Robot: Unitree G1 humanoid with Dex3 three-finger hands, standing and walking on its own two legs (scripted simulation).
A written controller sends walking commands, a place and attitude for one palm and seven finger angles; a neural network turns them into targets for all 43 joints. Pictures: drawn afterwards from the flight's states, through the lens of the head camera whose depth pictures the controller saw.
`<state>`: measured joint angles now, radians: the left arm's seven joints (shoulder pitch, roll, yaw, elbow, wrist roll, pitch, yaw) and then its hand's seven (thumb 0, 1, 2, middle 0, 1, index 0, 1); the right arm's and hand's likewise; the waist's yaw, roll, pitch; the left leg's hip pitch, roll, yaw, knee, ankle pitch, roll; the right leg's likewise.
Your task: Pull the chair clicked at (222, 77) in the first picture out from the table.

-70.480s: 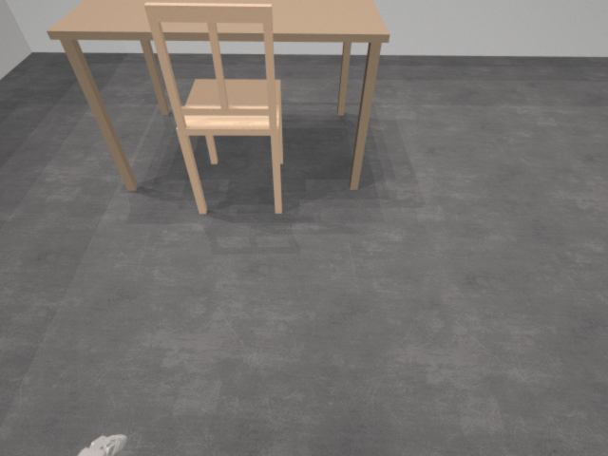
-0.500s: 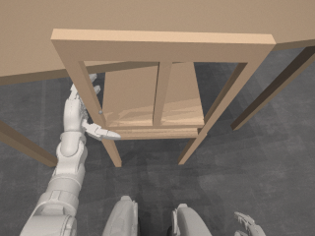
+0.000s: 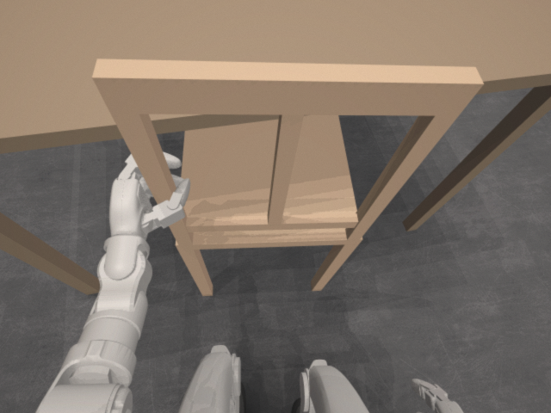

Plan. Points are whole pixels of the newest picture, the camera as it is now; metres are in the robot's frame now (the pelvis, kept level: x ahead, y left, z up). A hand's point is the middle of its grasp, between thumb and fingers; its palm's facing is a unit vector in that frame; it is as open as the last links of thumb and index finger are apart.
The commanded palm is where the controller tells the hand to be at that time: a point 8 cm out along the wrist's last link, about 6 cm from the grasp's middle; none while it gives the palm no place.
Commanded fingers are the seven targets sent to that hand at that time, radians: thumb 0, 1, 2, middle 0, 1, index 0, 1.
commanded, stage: hook a spindle and tug to test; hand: left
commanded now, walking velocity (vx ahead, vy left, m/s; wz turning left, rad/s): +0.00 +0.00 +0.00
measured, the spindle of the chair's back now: (280, 177) +0.44 +0.00 +0.03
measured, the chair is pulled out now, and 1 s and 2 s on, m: -0.05 -0.02 0.06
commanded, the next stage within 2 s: step backward, pulling the chair out in 0.66 s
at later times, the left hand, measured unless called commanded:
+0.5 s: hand (178, 219) +0.38 +0.14 +0.01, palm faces +0.07 -1.00 +0.00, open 5.9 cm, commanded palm +0.35 +0.19 +0.02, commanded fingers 0.00 0.90 0.90 -0.50 -1.45 -0.50 -1.45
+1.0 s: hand (177, 228) +0.36 +0.14 +0.03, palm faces +0.07 -0.99 -0.14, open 6.1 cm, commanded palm +0.34 +0.19 +0.03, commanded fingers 0.00 0.90 0.90 -0.50 -1.45 -0.50 -1.45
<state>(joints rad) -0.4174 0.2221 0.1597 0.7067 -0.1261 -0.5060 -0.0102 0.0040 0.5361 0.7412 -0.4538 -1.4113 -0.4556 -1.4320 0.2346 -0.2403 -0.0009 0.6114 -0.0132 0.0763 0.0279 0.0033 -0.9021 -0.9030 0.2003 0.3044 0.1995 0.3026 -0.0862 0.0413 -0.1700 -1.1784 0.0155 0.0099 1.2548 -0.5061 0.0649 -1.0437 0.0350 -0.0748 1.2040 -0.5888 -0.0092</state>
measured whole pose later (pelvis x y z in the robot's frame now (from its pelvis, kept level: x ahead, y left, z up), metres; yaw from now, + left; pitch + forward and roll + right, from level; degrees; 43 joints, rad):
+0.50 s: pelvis +0.01 +0.00 +0.01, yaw +0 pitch +24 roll -4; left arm -0.23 0.18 0.12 0.53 -0.14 -0.50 0.00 0.02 0.64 0.71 -0.39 -1.44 -0.42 -1.44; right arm 0.22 -0.23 0.00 0.57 -0.01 0.07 0.04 0.00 -0.90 -0.90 0.20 0.30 0.20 0.30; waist -0.07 0.04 -0.17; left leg -1.13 0.02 0.02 1.23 -0.52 0.06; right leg -1.00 0.04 -0.06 1.19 -0.60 -0.01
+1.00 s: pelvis +0.02 -0.01 +0.08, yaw +0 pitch +12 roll -2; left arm -0.22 0.18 0.05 0.69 -0.08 -0.18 0.10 0.12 0.61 0.71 -0.30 -1.19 -0.45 -1.45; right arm 0.25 -0.22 0.05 0.54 0.06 0.15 -0.09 0.00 -0.90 -0.90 0.20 0.30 0.20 0.30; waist -0.07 0.03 -0.06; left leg -0.65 0.01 0.05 0.79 -0.35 0.05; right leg -0.55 0.03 -0.02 0.74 -0.41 0.00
